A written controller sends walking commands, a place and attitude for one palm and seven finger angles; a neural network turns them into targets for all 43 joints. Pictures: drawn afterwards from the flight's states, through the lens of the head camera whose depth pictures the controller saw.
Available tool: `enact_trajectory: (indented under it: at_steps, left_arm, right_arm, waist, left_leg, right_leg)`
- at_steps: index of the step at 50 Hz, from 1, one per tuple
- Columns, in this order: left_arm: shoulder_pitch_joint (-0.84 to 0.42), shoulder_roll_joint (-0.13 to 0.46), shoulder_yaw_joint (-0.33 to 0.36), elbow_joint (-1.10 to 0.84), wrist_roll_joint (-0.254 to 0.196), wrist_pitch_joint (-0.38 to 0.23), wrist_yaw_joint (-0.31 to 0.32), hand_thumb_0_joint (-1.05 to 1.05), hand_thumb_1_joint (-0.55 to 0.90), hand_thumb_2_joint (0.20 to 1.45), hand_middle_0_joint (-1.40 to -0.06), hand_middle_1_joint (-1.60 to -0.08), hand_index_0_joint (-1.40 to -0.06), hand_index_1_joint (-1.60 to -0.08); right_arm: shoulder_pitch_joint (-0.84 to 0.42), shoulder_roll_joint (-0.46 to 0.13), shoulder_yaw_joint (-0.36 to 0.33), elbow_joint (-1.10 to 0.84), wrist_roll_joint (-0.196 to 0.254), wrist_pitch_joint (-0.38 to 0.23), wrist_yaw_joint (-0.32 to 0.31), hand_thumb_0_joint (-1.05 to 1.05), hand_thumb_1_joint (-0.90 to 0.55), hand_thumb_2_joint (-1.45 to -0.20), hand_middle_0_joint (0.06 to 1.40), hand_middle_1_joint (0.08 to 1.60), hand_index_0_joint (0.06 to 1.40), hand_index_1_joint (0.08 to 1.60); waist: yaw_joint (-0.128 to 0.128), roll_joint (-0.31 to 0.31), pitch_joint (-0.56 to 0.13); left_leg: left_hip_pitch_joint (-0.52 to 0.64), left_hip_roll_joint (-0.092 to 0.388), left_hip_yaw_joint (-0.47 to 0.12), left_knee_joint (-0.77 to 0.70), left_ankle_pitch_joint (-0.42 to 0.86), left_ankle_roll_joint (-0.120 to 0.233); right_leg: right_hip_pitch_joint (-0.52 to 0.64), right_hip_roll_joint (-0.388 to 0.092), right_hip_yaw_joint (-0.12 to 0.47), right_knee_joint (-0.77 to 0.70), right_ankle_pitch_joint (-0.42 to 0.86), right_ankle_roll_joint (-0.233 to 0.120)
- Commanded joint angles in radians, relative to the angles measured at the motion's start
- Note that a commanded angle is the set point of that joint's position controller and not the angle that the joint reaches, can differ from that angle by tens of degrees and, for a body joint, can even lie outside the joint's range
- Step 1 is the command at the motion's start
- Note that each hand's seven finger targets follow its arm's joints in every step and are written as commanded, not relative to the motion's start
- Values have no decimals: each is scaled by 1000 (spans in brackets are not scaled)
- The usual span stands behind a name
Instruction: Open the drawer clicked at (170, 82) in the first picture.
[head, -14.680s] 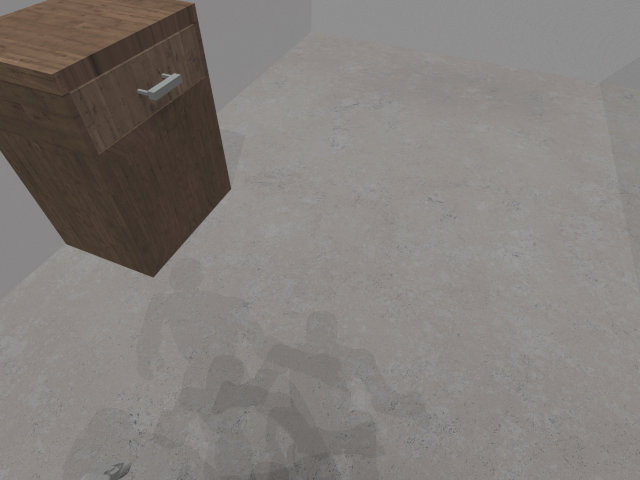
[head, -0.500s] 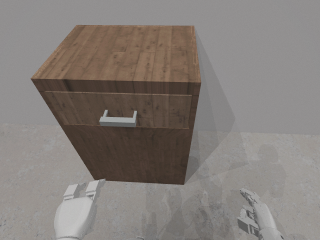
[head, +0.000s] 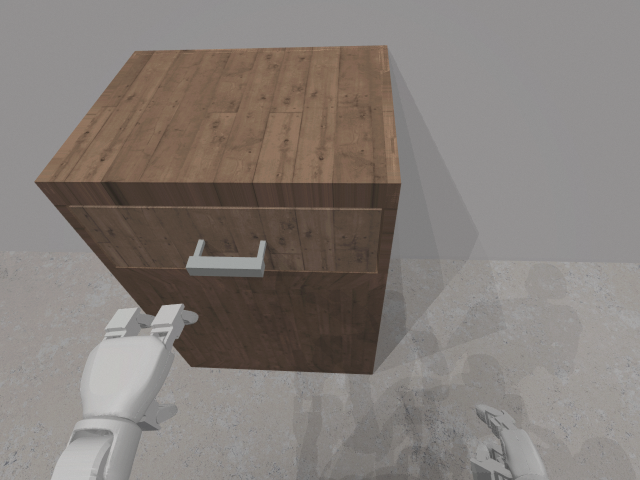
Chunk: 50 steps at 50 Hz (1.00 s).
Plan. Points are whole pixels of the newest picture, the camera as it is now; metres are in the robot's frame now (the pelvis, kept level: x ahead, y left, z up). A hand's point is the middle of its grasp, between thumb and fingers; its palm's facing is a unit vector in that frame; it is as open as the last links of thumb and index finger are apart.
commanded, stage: raise the hand with hooked fingers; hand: left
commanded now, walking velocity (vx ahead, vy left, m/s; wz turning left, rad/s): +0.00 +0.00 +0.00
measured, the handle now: (228, 256) +0.48 +0.23 -0.08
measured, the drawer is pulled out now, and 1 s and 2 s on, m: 0.00 0.00 0.00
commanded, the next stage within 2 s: move the hooked fingers above the handle in 0.96 s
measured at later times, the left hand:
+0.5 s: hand (131, 288) +0.30 +0.26 +0.10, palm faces +0.10 -0.07 -0.99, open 13.7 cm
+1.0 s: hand (122, 298) +0.28 +0.26 +0.10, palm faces +0.10 -0.07 -0.99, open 13.8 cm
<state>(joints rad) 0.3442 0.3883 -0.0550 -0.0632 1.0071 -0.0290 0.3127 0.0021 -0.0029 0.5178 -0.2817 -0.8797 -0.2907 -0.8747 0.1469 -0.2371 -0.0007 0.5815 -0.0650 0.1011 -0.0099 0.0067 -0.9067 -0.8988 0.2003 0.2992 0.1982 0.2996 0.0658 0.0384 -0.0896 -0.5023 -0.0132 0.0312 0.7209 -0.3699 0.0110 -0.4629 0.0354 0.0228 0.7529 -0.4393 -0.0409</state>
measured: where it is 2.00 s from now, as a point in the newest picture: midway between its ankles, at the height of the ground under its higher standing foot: outside the picture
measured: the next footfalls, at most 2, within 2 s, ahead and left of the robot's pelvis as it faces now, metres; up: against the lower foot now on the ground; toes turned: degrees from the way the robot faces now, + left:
none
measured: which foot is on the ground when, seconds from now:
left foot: down 0.00-1.00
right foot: down 0.00-1.00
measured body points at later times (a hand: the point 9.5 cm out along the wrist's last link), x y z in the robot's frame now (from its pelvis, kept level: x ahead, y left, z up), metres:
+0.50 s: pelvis +0.00 +0.01 +0.01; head +0.02 -0.02 +0.46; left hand +0.28 +0.26 +0.15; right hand +0.21 -0.20 -0.09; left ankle -0.01 +0.12 -0.71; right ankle -0.04 -0.09 -0.71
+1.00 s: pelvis -0.02 +0.01 +0.02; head +0.00 -0.02 +0.47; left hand +0.27 +0.26 +0.15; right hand +0.16 -0.21 -0.10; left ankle -0.01 +0.12 -0.71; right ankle -0.04 -0.09 -0.71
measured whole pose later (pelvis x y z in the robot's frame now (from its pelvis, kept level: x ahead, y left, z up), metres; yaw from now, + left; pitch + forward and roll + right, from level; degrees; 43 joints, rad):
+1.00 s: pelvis -0.02 +0.01 +0.02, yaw +2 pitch +4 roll +0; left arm -0.08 0.46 -0.06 0.10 0.94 0.00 0.16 0.00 -0.49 0.31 -0.32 -1.20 -0.33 -1.20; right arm 0.16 -0.25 -0.03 0.64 0.01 0.14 -0.02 0.01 -0.91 -0.90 0.20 0.30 0.20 0.30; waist 0.08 0.08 -0.03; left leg -0.36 -0.04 0.01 0.55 -0.25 0.03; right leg -0.31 0.01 0.00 0.57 -0.33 -0.02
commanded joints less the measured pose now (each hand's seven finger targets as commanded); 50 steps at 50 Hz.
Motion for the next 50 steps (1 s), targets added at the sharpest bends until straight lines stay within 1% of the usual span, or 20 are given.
enact_trajectory:
  at_steps: [1, 2, 4, 7, 10, 11, 12, 15, 16, 17, 21, 24, 28, 32, 36, 39, 40, 41, 45, 50]
  left_arm:
    - [-154, 180, 188, -246, 2, -20, 110, 0, -220, 420, -280, -1020, -280, -1020]
    - [-162, 174, 180, -233, -7, -9, 116, 0, -243, 410, -282, -1035, -282, -1035]
    - [-188, 149, 151, -203, -19, 27, 109, 0, -290, 390, -285, -1065, -285, -1065]
    - [-221, 129, 97, -168, -46, 93, 59, 0, -360, 360, -290, -1110, -290, -1110]
    - [-315, 179, 88, -174, -52, 135, -16, 0, -430, 330, -295, -1155, -295, -1155]
    - [-336, 205, 101, -173, -49, 141, -38, 0, -453, 320, -297, -1170, -297, -1170]
    - [-350, 197, 81, -167, -52, 144, -58, 0, -477, 310, -298, -1185, -298, -1185]
    - [-430, 254, 121, -183, -37, 122, -89, 0, -500, 300, -300, -1200, -300, -1200]
    - [-460, 280, 142, -195, -32, 115, -94, 0, -500, 300, -300, -1200, -300, -1200]
    - [-472, 265, 129, -183, -35, 111, -96, 0, -500, 300, -300, -1200, -300, -1200]
    - [-558, 293, 158, -118, -50, 109, -115, 0, -500, 300, -300, -1200, -300, -1200]
    - [-629, 258, 110, -58, -67, 129, -149, 0, -500, 300, -300, -1200, -300, -1200]
    - [-728, 272, 85, -29, -79, 133, -204, 0, -500, 300, -300, -1200, -300, -1200]
    - [-617, 255, 87, -17, -85, 96, -246, 0, -500, 300, -300, -1200, -300, -1200]
    - [-614, 293, 141, -67, -88, 36, -232, 0, -500, 300, -300, -1200, -300, -1200]
    - [-662, 294, 152, -78, -78, 3, -187, 0, -500, 300, -300, -1200, -300, -1200]
    - [-680, 305, 165, -97, -74, -7, -168, 0, -500, 300, -300, -1200, -300, -1200]
    - [-693, 330, 190, -95, -69, -9, -149, 0, -500, 300, -300, -1200, -300, -1200]
    - [-720, 292, 156, -78, -55, 1, -98, 0, -500, 300, -300, -1200, -300, -1200]
    - [-682, 249, 95, -21, -68, 61, -119, 0, -500, 300, -300, -1200, -300, -1200]
  right_arm:
    - [-134, -91, -58, -149, 0, -50, 4, 0, -900, -900, 200, 300, 200, 300]
    - [-125, -95, -63, -145, 6, -48, 4, 0, -900, -900, 200, 300, 200, 300]
    - [-123, -103, -73, -141, 16, -40, 6, 0, -900, -900, 200, 300, 200, 300]
    - [-126, -112, -76, -142, 36, -29, 5, 0, -900, -900, 200, 300, 200, 300]
    - [-142, -118, -66, -142, 46, -16, -6, 0, -900, -900, 200, 300, 200, 300]
    - [-155, -120, -61, -145, 48, -11, -10, 0, -900, -900, 200, 300, 200, 300]
    - [-147, -114, -57, -145, 49, -7, -14, 0, -900, -900, 200, 300, 200, 300]
    - [-150, -107, -45, -139, 47, -2, -19, 0, -900, -900, 200, 300, 200, 300]
    - [-157, -109, -43, -139, 46, 1, -19, 0, -900, -900, 200, 300, 200, 300]
    - [-149, -101, -41, -138, 47, 2, -20, 0, -900, -900, 200, 300, 200, 300]
    - [-149, -103, -40, -125, 57, 10, -22, 0, -900, -900, 200, 300, 200, 300]
    - [-138, -105, -39, -124, 68, 19, -23, 0, -900, -900, 200, 300, 200, 300]
    - [-135, -113, -35, -127, 75, 23, -29, 0, -900, -900, 200, 300, 200, 300]
    - [-124, -115, -37, -139, 71, 21, -18, 0, -900, -900, 200, 300, 200, 300]
    - [-124, -118, -41, -142, 66, 15, -14, 0, -900, -900, 200, 300, 200, 300]
    - [-118, -112, -44, -133, 68, 5, -17, 0, -900, -900, 200, 300, 200, 300]
    - [-115, -111, -46, -130, 68, -1, -19, 0, -900, -900, 200, 300, 200, 300]
    - [-117, -114, -47, -126, 66, -5, -21, 0, -900, -900, 200, 300, 200, 300]
    - [-114, -109, -56, -108, 71, -13, -19, 0, -900, -900, 200, 300, 200, 300]
    - [-118, -116, -57, -100, 80, -13, -20, 0, -900, -900, 200, 300, 200, 300]
  waist:
    - [2, 20, -270]
    - [-4, 22, -277]
    - [-16, -21, -275]
    - [-19, -81, -262]
    - [-15, -106, -250]
    - [-9, -88, -243]
    - [-12, -85, -226]
    - [1, -39, -232]
    - [7, -1, -240]
    - [4, 20, -230]
    - [3, 8, -216]
    - [-14, -22, -179]
    - [-21, -28, -185]
    - [3, -51, -185]
    - [16, -33, -172]
    - [12, -15, -150]
    - [16, 4, -174]
    - [19, -3, -185]
    - [8, 33, -205]
    - [-6, -22, -188]
  left_leg:
    - [202, -24, -45, -5, 486, 29]
    - [200, -24, -45, -9, 472, 27]
    - [203, -20, -44, -15, 479, 27]
    - [207, -18, -37, -40, 482, 30]
    - [225, -21, -34, -78, 476, 32]
    - [235, -21, -34, -86, 488, 33]
    - [243, -21, -31, -94, 488, 35]
    - [280, -21, -35, -113, 529, 33]
    - [296, -19, -35, -116, 546, 32]
    - [306, -17, -36, -123, 545, 31]
    - [305, -20, -32, -148, 513, 26]
    - [299, -18, -31, -175, 464, 24]
    - [316, -21, -36, -198, 422, 27]
    - [308, -22, -37, -212, 433, 29]
    - [304, -20, -39, -220, 420, 29]
    - [294, -20, -40, -228, 364, 27]
    - [308, -20, -41, -226, 364, 27]
    - [307, -20, -42, -226, 357, 28]
    - [321, -20, -40, -225, 328, 22]
    - [310, -19, -36, -235, 306, 25]
  right_leg:
    - [85, -14, 60, -67, 596, -9]
    - [91, -16, 46, -64, 584, -6]
    - [90, -15, 29, -69, 585, 0]
    - [131, -19, 19, -93, 605, 12]
    - [169, -23, 16, -122, 603, 18]
    - [175, -21, 21, -130, 598, 16]
    - [186, -25, 12, -136, 597, 17]
    - [197, -22, 8, -151, 591, 13]
    - [204, -21, 15, -158, 591, 9]
    - [204, -23, 5, -161, 578, 7]
    - [218, -14, 5, -193, 556, 4]
    - [208, -13, -10, -213, 502, 8]
    - [217, -14, -15, -238, 448, 9]
    - [244, -14, -15, -246, 445, 6]
    - [232, -10, -12, -255, 421, 3]
    - [199, -10, -15, -260, 355, 0]
    - [197, -9, -15, -257, 348, -1]
    - [201, -6, -10, -260, 338, -2]
    - [172, -5, -15, -255, 296, -4]
    - [179, -6, -14, -267, 296, 4]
